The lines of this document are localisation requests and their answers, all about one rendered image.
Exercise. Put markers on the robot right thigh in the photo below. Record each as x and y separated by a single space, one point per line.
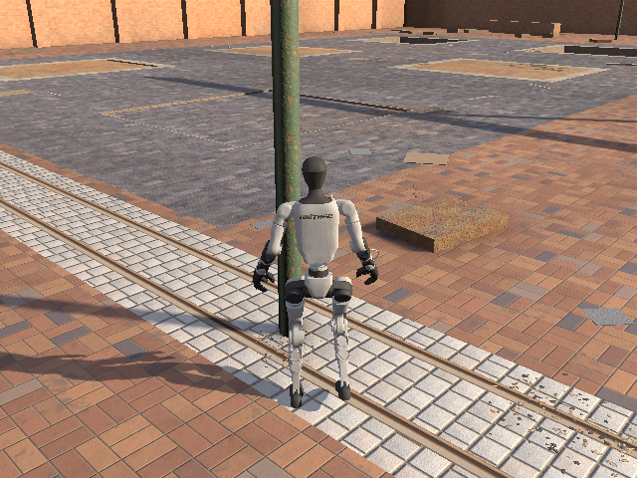
341 295

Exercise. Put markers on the left robot upper arm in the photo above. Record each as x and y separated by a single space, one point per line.
285 211

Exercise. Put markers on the right robot shin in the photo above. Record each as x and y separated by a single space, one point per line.
341 347

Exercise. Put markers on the robot right forearm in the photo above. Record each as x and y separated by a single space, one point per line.
366 258

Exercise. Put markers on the robot left forearm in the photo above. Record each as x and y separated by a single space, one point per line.
265 261

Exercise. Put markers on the robot right hand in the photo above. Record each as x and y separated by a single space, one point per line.
373 273

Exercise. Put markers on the robot left hand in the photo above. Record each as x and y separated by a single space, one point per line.
258 278

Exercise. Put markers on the right robot upper arm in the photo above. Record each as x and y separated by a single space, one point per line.
347 208

